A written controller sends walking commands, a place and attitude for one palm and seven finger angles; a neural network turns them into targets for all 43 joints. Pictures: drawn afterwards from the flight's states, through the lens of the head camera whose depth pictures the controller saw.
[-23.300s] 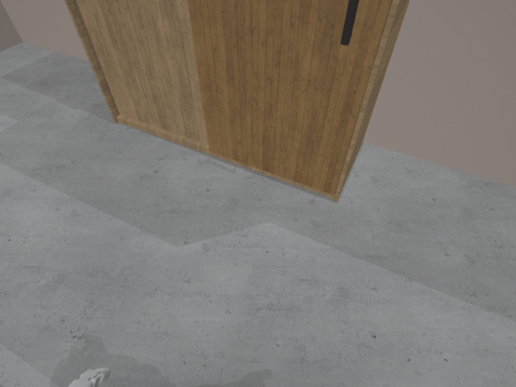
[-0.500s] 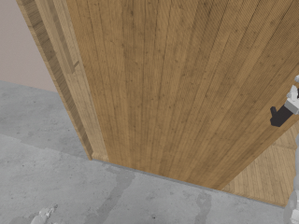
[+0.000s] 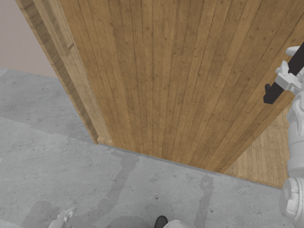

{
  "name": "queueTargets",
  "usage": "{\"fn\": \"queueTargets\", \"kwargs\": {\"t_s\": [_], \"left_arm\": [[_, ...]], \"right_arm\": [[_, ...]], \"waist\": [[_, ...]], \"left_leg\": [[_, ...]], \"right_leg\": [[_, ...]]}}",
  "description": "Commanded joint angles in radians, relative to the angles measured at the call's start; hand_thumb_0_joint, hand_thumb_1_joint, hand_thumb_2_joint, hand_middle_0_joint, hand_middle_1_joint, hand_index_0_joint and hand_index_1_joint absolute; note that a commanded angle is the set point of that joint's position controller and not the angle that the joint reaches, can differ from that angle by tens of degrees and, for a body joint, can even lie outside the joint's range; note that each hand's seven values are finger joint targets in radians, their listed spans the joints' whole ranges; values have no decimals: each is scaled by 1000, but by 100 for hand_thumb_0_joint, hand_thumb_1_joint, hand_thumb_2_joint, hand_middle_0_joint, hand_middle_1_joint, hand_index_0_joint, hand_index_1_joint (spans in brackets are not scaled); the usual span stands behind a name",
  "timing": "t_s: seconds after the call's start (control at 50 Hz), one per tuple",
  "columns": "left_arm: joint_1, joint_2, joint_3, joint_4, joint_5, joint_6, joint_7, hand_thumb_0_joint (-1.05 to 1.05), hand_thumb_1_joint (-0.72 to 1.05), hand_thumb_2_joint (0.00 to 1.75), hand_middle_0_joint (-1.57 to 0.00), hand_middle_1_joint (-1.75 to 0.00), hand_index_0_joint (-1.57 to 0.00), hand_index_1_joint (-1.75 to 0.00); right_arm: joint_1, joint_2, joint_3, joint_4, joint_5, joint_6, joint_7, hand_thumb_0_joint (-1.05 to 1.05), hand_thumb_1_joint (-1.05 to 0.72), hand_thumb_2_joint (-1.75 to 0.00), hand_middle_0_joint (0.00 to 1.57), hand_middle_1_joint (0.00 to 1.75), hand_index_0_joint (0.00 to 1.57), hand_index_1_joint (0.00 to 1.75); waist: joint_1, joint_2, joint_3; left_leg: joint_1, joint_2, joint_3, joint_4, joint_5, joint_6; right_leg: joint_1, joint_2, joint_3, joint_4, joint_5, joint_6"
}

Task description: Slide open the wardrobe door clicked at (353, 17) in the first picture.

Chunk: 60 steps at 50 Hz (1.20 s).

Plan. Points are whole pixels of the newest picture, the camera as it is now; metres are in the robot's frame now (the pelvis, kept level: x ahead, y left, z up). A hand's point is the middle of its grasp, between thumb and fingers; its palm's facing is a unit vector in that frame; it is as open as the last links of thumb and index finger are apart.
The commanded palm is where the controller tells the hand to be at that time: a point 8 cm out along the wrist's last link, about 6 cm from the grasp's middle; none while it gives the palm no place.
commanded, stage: stop walking and hold the door there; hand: right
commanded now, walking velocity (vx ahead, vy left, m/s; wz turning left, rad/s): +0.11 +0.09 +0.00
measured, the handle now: (300, 49) +0.50 -0.31 +0.21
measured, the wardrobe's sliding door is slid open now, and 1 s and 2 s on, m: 0.58 0.58 0.58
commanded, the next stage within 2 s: loosen the grip on the handle in 0.72 s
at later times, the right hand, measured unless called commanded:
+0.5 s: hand (282, 77) +0.45 -0.28 +0.16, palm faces +0.28 +0.96 -0.11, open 6.2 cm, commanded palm +0.42 -0.29 +0.15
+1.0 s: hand (284, 73) +0.45 -0.28 +0.17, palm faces +0.30 +0.95 -0.10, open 7.4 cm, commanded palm +0.41 -0.32 +0.16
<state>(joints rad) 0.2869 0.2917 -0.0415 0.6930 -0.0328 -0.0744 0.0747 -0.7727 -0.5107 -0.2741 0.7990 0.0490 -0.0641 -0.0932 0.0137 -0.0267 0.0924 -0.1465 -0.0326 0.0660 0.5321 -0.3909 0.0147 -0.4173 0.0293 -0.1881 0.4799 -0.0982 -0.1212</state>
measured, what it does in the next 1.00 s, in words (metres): steps on the spot: right foot, then left foot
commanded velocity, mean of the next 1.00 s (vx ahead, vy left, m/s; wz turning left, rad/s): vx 0.01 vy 0.01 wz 0.00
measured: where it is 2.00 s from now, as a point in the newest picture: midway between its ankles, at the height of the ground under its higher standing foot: outside the picture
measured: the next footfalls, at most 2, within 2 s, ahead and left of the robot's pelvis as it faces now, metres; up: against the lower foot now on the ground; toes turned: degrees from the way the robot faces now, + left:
right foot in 0.50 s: +0.09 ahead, -0.17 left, +0.00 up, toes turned -1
left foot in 0.82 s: +0.02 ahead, +0.04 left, +0.00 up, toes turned +3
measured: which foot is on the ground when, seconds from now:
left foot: down 0.00-0.50, up 0.52-0.80, down 0.82-1.00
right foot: down 0.00-0.36, up 0.38-0.48, down 0.50-1.00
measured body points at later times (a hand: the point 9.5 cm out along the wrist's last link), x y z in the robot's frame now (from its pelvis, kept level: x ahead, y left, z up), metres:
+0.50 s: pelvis +0.00 -0.06 -0.01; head +0.03 -0.08 +0.44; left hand +0.09 +0.22 -0.11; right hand +0.43 -0.33 +0.17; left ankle -0.03 +0.10 -0.73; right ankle +0.05 -0.17 -0.73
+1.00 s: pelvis +0.01 -0.05 +0.00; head +0.03 -0.05 +0.45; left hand +0.16 +0.20 -0.09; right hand +0.43 -0.33 +0.18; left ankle -0.02 +0.04 -0.73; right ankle +0.05 -0.17 -0.73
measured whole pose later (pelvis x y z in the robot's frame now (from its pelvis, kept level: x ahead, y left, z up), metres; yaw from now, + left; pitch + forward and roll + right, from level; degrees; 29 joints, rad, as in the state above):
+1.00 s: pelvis +0.01 -0.05 +0.00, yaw +1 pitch +5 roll +0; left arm 0.21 0.24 -0.01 0.68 0.00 -0.15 0.02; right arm -0.73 -0.39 -0.36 0.81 0.02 -0.11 -0.01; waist 0.02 0.00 -0.06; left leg -0.33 -0.02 0.04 0.59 -0.35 0.04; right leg -0.44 -0.02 -0.03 0.57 -0.22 0.00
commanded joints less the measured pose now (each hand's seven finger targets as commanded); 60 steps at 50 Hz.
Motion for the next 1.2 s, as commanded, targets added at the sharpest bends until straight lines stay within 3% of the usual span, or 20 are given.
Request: {"fn": "queueTargets", "kwargs": {"t_s": [0.0,0.02,0.06,0.12,0.16,0.2,0.24,0.3,0.32,0.34,0.36,0.44,0.48,0.78,0.8,0.82,0.84,0.88,0.96,1.18], "left_arm": [[-25,165,66,-99,11,-61,28,0,90,90,-20,-30,-20,-30],[-43,173,76,-94,21,-64,29,0,90,90,-20,-30,-20,-30],[-18,158,80,-89,18,-61,24,0,90,90,-20,-30,-20,-30],[61,180,87,-73,-5,-37,22,0,90,90,-20,-30,-20,-30],[54,161,88,-61,21,-28,23,0,90,90,-20,-30,-20,-30],[19,182,91,-51,13,-32,21,0,90,90,-20,-30,-20,-30],[-54,162,77,-97,12,-44,17,0,90,90,-20,-30,-20,-30],[-63,166,108,-69,43,-70,23,0,90,90,-20,-30,-20,-30],[-22,179,122,-58,31,-69,8,0,90,90,-20,-30,-20,-30],[34,199,137,-28,-13,-61,-9,0,90,90,-20,-30,-20,-30],[-12,191,125,-29,-28,-54,1,0,90,90,-20,-30,-20,-30],[-42,92,69,-28,8,-57,9,0,90,90,-20,-30,-20,-30],[-70,145,87,-76,-1,-56,5,0,90,90,-20,-30,-20,-30],[-95,85,38,-109,1,-59,1,0,90,90,-20,-30,-20,-30],[-86,127,132,-119,1,-92,-33,0,90,90,-20,-30,-20,-30],[25,102,103,-44,51,-146,-31,0,90,90,-20,-30,-20,-30],[80,108,130,-44,15,-151,-26,0,90,90,-20,-30,-20,-30],[18,97,107,-43,43,-130,-31,0,90,90,-20,-30,-20,-30],[11,105,97,-92,28,-85,-42,0,90,90,-20,-30,-20,-30],[14,128,92,-119,-6,-51,4,0,90,90,-20,-30,-20,-30]], "right_arm": [[-364,-143,37,-216,5,-77,21,0,-90,-90,45,140,45,140],[-358,-155,21,-208,6,-83,13,0,-90,-90,45,140,45,140],[-377,-170,24,-217,-6,-90,8,0,-90,-90,45,140,45,140],[-360,-134,70,-140,-13,-101,28,0,-90,-90,45,140,45,140],[-431,-107,88,-132,-19,-119,35,0,-90,-90,45,140,45,140],[-419,-112,73,-158,-26,-109,33,0,-90,-90,45,140,45,140],[-414,-37,123,-245,9,-94,31,0,-90,-90,45,140,45,140],[-323,-117,29,-234,11,-103,3,0,-90,-90,45,140,45,140],[-271,-161,-10,-205,-10,-115,1,0,-90,-90,45,140,45,140],[-295,-156,9,-178,-33,-138,11,0,-90,-90,45,140,45,140],[-381,-47,88,-156,-15,-129,32,0,-90,-90,45,140,45,140],[-409,6,134,-329,-33,-161,41,0,-90,-90,45,140,45,140],[-398,18,143,-450,-11,-169,39,0,-90,-90,45,140,45,140],[-350,64,174,-497,-5,-120,41,0,-90,-90,45,140,45,140],[-854,-644,-391,-386,-121,-112,21,0,-90,-90,45,140,45,140],[-691,-181,-124,-109,-140,-32,57,0,-78,-84,45,140,45,140],[-413,-31,-141,-103,-74,-10,94,0,-66,-78,45,140,45,140],[-329,-50,-156,-202,26,-69,122,0,-42,-67,45,140,45,140],[-281,-95,-94,-174,-52,-172,77,0,7,-43,45,140,45,140],[-335,-186,-77,-143,17,-200,127,0,55,-20,33,125,33,125]], "waist": [[20,-136,-474],[-4,-173,-473],[-10,-269,-406],[22,129,-372],[69,114,-307],[59,-123,-285],[3,-200,-321],[-49,-323,-316],[-75,-144,-323],[-67,464,-286],[-6,453,-188],[49,-75,-284],[10,-348,-365],[3,-81,-445],[-55,192,-474],[90,179,-821],[54,167,-814],[-2,-96,-718],[42,98,-361],[45,34,-337]], "left_leg": [[-211,-2,-102,341,-150,19],[-123,-10,-63,313,-125,25],[56,-10,33,57,-150,28],[-37,184,-122,-194,-48,135],[-237,325,-171,-139,-26,146],[-324,134,-37,131,-122,36],[-142,8,-67,406,-179,18],[192,-41,119,86,-193,37],[287,44,94,-113,-153,100],[-53,394,-280,-271,25,236],[-185,509,-407,-230,164,286],[-77,241,-1,163,367,46],[-311,69,-35,424,-177,-32],[28,79,-60,-91,267,-21],[91,133,-220,-146,521,-19],[-36,4,-25,90,808,27],[-160,-6,-2,133,780,4],[-163,26,-50,34,594,-1],[-245,30,-49,13,534,-14],[-246,49,-148,-97,118,-20]], "right_leg": [[519,-374,595,-317,-126,279],[460,-325,451,-359,-119,427],[299,-237,210,-324,-65,314],[292,-117,127,108,-224,256],[304,-133,233,225,-249,193],[335,-246,411,-59,-183,104],[178,-346,587,-403,-500,231],[62,-179,193,-393,-102,517],[1,-59,39,-19,7,508],[95,11,162,698,-277,346],[-57,-49,406,933,-502,99],[209,-45,126,37,-35,143],[427,-358,535,-25,435,6],[343,-258,316,55,309,44],[253,-157,283,142,284,43],[368,-35,215,4,520,72],[477,-44,210,88,691,80],[512,-56,195,148,549,98],[185,-43,158,131,157,68],[73,-28,140,94,-156,60]]}}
